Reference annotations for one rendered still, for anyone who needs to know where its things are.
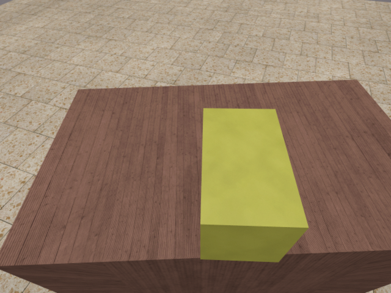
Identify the carton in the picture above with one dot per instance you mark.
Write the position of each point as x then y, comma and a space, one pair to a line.
251, 209

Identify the pedestal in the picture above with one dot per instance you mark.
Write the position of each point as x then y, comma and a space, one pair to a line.
115, 206

